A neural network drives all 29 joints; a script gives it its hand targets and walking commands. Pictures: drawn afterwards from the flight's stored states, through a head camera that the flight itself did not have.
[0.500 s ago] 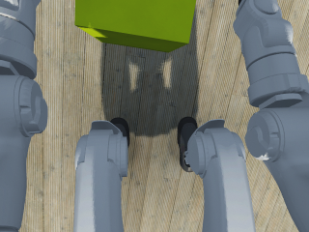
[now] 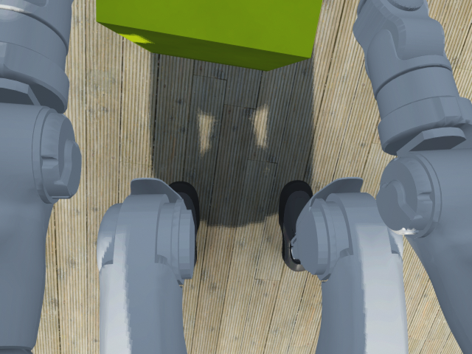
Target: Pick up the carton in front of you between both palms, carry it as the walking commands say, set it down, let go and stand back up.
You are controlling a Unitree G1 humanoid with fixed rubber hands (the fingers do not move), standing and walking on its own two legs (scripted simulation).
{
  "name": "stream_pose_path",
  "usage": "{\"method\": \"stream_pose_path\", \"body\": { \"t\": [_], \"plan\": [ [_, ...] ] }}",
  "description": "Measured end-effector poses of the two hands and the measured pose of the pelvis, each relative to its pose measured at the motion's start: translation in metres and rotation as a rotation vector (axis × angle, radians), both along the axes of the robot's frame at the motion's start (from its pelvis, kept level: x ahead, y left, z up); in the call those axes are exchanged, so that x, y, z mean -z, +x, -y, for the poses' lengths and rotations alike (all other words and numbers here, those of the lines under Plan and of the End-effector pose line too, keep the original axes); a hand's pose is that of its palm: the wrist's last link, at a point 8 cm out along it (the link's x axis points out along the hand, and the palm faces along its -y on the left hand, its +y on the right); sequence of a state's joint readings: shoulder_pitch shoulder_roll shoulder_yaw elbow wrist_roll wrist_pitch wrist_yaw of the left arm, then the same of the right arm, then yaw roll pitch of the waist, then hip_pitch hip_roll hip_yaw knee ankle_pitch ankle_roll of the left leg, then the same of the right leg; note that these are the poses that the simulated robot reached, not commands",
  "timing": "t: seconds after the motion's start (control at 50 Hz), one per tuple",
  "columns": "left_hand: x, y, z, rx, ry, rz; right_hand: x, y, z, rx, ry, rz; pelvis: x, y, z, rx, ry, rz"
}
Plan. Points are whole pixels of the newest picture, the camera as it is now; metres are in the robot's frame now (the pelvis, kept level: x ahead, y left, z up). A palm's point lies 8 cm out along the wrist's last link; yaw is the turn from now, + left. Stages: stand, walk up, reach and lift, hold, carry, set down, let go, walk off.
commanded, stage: reach and lift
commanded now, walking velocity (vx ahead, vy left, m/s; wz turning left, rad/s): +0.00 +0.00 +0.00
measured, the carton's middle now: out of the picture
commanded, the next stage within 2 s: none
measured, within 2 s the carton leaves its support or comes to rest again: leaves its support in 0.56 s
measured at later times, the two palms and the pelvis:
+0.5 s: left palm out of the picture +0.57 +0.21 -0.17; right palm out of the picture +0.57 -0.10 -0.17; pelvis +0.00 +0.00 -0.01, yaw +0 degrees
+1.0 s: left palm out of the picture +0.51 +0.21 +0.02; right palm out of the picture +0.51 -0.09 +0.02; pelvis -0.02 -0.02 +0.09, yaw +4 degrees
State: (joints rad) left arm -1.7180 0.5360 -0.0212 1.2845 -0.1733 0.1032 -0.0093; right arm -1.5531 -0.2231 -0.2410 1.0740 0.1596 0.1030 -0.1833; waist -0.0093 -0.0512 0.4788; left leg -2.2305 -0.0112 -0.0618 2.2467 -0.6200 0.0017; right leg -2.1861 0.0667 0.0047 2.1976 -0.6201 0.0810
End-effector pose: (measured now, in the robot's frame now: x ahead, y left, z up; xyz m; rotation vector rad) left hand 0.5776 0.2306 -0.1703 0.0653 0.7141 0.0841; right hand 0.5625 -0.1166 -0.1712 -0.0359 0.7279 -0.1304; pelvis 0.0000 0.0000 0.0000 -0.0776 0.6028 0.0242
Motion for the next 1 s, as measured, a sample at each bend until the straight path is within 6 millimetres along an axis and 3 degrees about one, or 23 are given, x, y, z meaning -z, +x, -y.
{"method": "stream_pose_path", "body": {
  "t": [0.12,0.22,0.48,0.58,0.66,0.86,1.0],
  "plan": [
    [0.001,-0.005,0.005,0.016,-0.001,-0.004,0.0,-0.004,-0.006,-0.007,0.013,-0.002,-0.002,-0.005,0.002,-0.001,0.002,0.009],
    [-0.001,-0.003,0.019,0.037,-0.009,-0.004,0.001,-0.007,-0.024,-0.024,0.041,0.002,-0.003,-0.008,0.002,-0.001,0.002,0.025],
    [-0.001,-0.003,0.018,0.071,-0.03,-0.035,-0.002,0.003,-0.021,0.0,0.052,-0.022,0.006,-0.001,-0.004,0.01,0.004,0.005],
    [-0.006,-0.01,0.022,0.057,-0.018,-0.029,-0.014,0.003,-0.021,0.029,0.034,-0.014,0.004,0.002,-0.005,0.005,0.006,-0.027],
    [-0.032,-0.018,0.024,-0.004,-0.008,-0.003,-0.041,-0.005,-0.024,0.042,0.031,0.017,-0.004,0.002,-0.002,-0.012,0.003,-0.051],
    [-0.148,-0.057,0.011,-0.084,-0.029,0.019,-0.145,-0.036,-0.037,0.009,0.068,0.04,-0.053,-0.009,0.013,-0.049,0.013,-0.116],
    [-0.192,-0.072,0.023,-0.065,-0.026,0.002,-0.191,-0.054,-0.025,0.016,0.049,0.026,-0.087,-0.019,0.016,-0.056,0.011,-0.14]
  ]
}}
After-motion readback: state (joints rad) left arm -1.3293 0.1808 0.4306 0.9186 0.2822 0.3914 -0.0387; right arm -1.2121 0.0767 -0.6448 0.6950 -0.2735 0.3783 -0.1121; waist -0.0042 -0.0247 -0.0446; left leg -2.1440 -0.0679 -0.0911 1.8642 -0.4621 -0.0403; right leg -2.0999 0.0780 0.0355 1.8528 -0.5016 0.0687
